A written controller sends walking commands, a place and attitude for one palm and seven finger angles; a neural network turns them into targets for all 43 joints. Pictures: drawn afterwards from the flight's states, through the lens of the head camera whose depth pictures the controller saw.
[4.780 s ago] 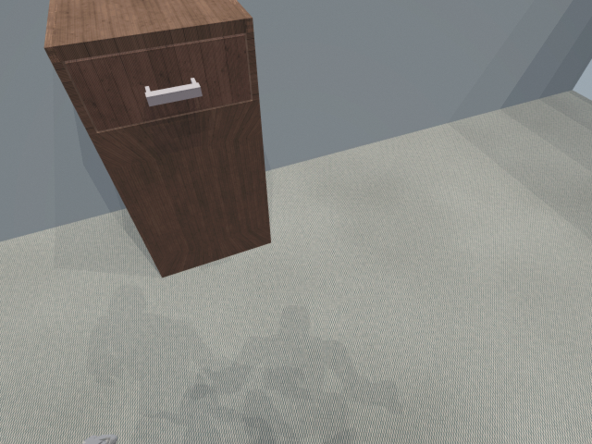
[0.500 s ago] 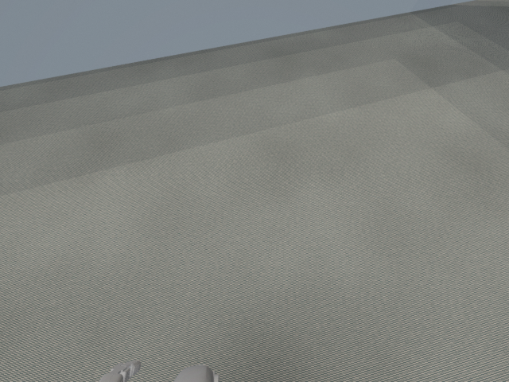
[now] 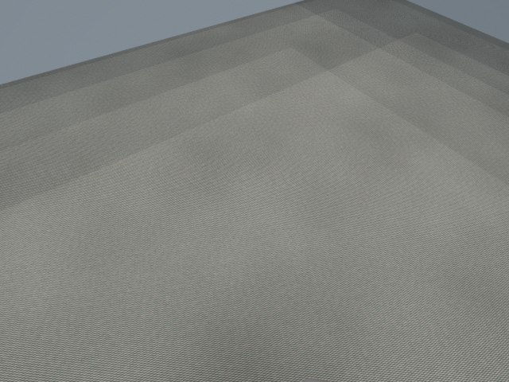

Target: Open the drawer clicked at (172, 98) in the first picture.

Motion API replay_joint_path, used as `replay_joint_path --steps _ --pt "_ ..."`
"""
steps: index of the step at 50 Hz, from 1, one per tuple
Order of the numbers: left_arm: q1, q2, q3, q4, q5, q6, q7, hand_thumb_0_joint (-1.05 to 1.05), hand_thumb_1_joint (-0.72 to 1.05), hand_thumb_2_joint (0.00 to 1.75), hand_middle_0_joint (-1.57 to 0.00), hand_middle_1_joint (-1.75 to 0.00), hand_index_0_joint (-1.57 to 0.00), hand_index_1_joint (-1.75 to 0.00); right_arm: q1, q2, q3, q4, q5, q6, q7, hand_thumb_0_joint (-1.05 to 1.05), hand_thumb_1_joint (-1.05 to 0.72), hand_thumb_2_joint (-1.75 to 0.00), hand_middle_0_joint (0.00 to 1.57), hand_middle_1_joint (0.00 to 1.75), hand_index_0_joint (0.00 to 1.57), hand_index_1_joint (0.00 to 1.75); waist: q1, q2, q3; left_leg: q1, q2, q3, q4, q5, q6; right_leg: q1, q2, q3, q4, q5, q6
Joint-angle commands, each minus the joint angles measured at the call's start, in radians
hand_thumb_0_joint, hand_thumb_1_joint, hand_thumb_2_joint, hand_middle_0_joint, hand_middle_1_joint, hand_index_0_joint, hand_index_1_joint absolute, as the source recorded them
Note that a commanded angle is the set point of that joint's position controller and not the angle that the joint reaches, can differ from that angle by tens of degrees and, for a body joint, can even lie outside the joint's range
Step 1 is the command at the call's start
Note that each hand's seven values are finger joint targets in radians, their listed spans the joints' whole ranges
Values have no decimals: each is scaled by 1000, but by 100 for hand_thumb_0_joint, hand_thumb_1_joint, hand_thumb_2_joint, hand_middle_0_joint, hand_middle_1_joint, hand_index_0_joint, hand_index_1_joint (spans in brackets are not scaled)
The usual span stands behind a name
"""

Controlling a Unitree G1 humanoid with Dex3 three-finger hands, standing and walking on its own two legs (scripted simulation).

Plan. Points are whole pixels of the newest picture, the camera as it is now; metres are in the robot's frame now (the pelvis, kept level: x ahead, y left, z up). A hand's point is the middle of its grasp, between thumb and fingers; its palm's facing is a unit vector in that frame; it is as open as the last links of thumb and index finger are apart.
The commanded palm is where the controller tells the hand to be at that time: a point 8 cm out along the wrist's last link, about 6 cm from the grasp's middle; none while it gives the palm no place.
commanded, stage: walk to a spot facing it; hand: left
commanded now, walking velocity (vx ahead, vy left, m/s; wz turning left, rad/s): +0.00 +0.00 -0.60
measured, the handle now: out of the picture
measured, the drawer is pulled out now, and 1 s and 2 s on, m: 0.00 0.00 0.00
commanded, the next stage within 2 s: turn to face it in 0.86 s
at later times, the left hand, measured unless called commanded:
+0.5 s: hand out of the picture +0.12 +0.15 -0.17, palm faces -0.18 -0.96 -0.20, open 7.3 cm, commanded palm none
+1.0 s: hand (241, 254) +0.40 +0.04 -0.17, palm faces -0.57 -0.80 -0.20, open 7.3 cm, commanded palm none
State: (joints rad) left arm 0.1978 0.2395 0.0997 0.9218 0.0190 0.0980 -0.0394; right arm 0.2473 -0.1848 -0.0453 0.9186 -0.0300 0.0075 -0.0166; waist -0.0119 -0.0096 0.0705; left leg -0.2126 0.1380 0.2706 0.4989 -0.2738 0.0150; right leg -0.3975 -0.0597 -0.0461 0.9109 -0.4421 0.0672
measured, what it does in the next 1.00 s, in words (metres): walks ahead, turning right: right foot, then left foot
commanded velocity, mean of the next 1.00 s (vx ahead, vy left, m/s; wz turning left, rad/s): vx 0.15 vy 0.00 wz -0.49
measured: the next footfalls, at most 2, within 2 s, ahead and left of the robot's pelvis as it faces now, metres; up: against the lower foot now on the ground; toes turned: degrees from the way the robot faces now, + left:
right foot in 0.12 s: +0.02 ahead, -0.14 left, +0.00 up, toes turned -10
left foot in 0.58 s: +0.20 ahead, +0.07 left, +0.00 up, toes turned -12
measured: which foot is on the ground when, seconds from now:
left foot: down 0.00-0.12, up 0.14-0.56, down 0.58-1.00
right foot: up 0.00-0.10, down 0.12-0.58, up 0.60-1.00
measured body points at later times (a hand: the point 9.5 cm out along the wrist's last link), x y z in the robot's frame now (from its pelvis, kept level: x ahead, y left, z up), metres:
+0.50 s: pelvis +0.05 -0.03 +0.00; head +0.07 -0.03 +0.45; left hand +0.13 +0.20 -0.15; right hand +0.08 -0.31 -0.13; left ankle +0.13 +0.09 -0.71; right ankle -0.02 -0.14 -0.74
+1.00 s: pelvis +0.19 -0.05 -0.01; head +0.22 -0.07 +0.44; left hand +0.43 +0.09 -0.15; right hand +0.01 -0.21 -0.16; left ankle +0.16 +0.08 -0.74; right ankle +0.19 -0.20 -0.71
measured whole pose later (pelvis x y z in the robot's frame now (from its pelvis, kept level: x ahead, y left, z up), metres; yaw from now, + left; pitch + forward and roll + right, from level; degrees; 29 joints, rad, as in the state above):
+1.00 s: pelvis +0.19 -0.05 -0.01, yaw -35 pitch +0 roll -1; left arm 0.11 0.22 0.09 0.92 0.03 0.06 -0.04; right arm 0.38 -0.17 -0.05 1.03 -0.03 -0.01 -0.02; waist -0.05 -0.01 0.10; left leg -0.06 0.14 0.37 0.51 -0.42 -0.02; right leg -0.50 -0.07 -0.11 0.78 -0.27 0.03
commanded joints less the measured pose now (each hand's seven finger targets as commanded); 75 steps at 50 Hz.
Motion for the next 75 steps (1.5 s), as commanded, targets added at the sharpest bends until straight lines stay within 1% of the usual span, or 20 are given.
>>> replay_joint_path --steps 1,4,6,10,23,26,27,29,30,37,48,50,51,52,53,58,68,70,72,75 --pt "-76 29 -5 -115 1 -51 7 0 90 90 -20 -30 -20 -30 51 -224 -70 -25 2 -14 -4 0 -90 -90 20 30 20 30 -38 230 -102 147 257 -135 -83 449 99 -10 33 -63 -162 -15 -23" --pt "19 67 4 -87 2 -71 18 0 90 90 -20 -30 -20 -30 38 -215 -71 -25 9 -11 2 0 -90 -90 20 30 20 30 23 153 -146 36 222 -53 110 387 5 237 32 -57 -476 246 -60" --pt "148 259 35 -45 2 -89 43 0 90 90 -20 -30 -20 -30 -12 -98 -35 -101 9 5 12 0 -90 -90 20 30 20 30 85 -311 -167 -428 11 -64 536 -355 -108 472 -355 451 -590 652 -231" --pt "29 157 15 -64 -6 -90 51 0 90 90 -20 -30 -20 -30 -109 -151 -47 -95 -3 17 17 0 -90 -90 20 30 20 30 52 -145 -8 -474 31 -237 636 -125 -95 269 -216 354 -686 75 -234" --pt "106 169 12 -21 5 -136 39 0 90 90 -20 -30 -20 -30 -156 -121 -35 -121 8 -34 33 0 -90 -90 20 30 20 30 54 -141 -30 -317 -51 -218 243 -55 -91 278 -152 389 -655 162 -252" --pt "61 167 18 -21 2 -129 39 0 90 90 -20 -30 -20 -30 -56 -126 -36 -95 14 -49 20 0 -90 -90 20 30 20 30 -6 -113 -36 -36 -88 -196 35 15 -79 128 -108 375 -550 199 -211" --pt "43 132 13 -31 -1 -125 36 0 90 90 -20 -30 -20 -30 51 -158 -40 -58 14 -58 6 0 -90 -90 20 30 20 30 -49 -37 -71 155 -72 -209 -70 33 -73 30 -39 327 -434 189 -174" --pt "73 31 -8 -70 -10 -120 16 0 90 90 -20 -30 -20 -30 242 -330 -67 -18 -6 -58 -5 0 -90 -90 20 30 20 30 -99 380 -153 353 364 -704 -292 -317 62 -284 141 66 102 -166 -76" --pt "52 68 -1 -63 2 -115 16 0 90 90 -20 -30 -20 -30 183 -294 -57 -23 -2 -55 -7 0 -90 -90 20 30 20 30 -88 308 -107 232 394 -739 -345 -428 83 -294 70 111 234 -127 -78" --pt "70 6 2 -16 8 -75 -8 0 90 90 -20 -30 -20 -30 75 -133 -13 -10 12 -79 -18 0 -90 -90 20 30 20 30 18 141 -11 88 206 -181 -248 381 54 -225 -24 23 278 172 -23" --pt "-142 -15 -11 -96 10 -71 6 0 90 90 -20 -30 -20 -30 156 -147 -45 64 1 -42 -10 0 -90 -90 20 30 20 30 -36 172 5 154 234 -29 -90 634 76 -104 14 -85 -149 152 -48" --pt "-34 1 -16 -59 16 -94 20 0 90 90 -20 -30 -20 -30 158 -149 -42 78 7 -39 -8 0 -90 -90 20 30 20 30 15 145 -71 146 206 -23 75 757 46 93 54 -104 -323 226 -72" --pt "88 40 -12 -19 20 -112 31 0 90 90 -20 -30 -20 -30 161 -139 -36 78 15 -39 -3 0 -90 -90 20 30 20 30 73 74 -144 54 166 -6 237 700 9 300 33 -80 -436 423 -83" --pt "201 145 7 25 24 -132 51 0 90 90 -20 -30 -20 -30 184 -66 -18 65 29 -40 3 0 -90 -90 20 30 20 30 110 -154 -281 -218 50 5 496 156 -46 609 -235 205 -414 873 -171" --pt "237 186 0 59 -3 -137 54 0 90 90 -20 -30 -20 -30 173 -43 -10 55 35 -30 -9 0 -90 -90 20 30 20 30 99 -157 -356 -266 -30 -118 669 -379 -64 620 -397 279 -388 1245 -288" --pt "-84 83 -41 -9 1 -118 80 0 90 90 -20 -30 -20 -30 157 -15 3 100 22 19 -7 0 -90 -90 20 30 20 30 -8 -86 -101 -196 -9 -232 581 -240 -63 168 -290 45 -541 691 -229" --pt "-98 87 -4 -42 0 -84 78 0 90 90 -20 -30 -20 -30 165 -55 -31 38 8 17 28 0 -90 -90 20 30 20 30 -49 -59 -83 -34 -50 -135 98 75 -57 65 -249 -120 -344 271 -115" --pt "-62 -10 -13 -96 -13 -68 68 0 90 90 -20 -30 -20 -30 193 -216 -68 4 -5 1 22 0 -90 -90 20 30 20 30 -64 412 -56 5 274 -662 -202 315 119 -194 -36 -144 67 -207 4" --pt "-121 -4 -10 -114 6 -68 66 0 90 90 -20 -30 -20 -30 155 -233 -74 2 -4 -3 4 0 -90 -90 20 30 20 30 -58 270 -94 -16 275 -727 -231 173 157 -258 -38 24 317 -116 -7" --pt "-53 28 1 -66 4 -76 52 0 90 90 -20 -30 -20 -30 16 -172 -50 -41 2 -18 -2 0 -90 -90 20 30 20 30 -5 155 -110 8 144 -509 -184 260 117 -226 -53 41 311 66 6"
